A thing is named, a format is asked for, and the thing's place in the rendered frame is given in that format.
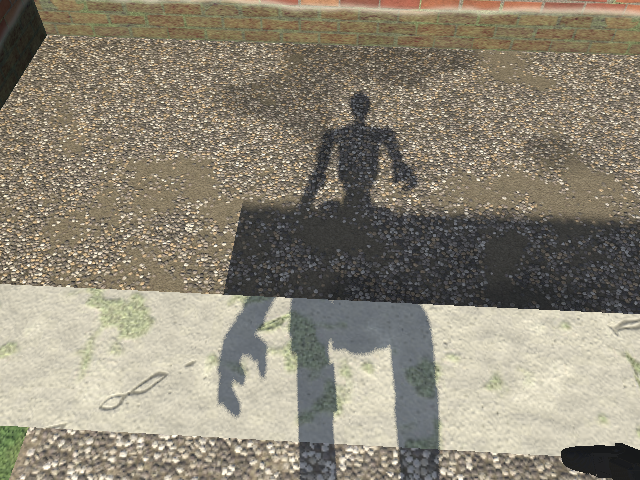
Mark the robot right hand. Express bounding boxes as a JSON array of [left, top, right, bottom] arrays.
[[561, 443, 640, 480]]

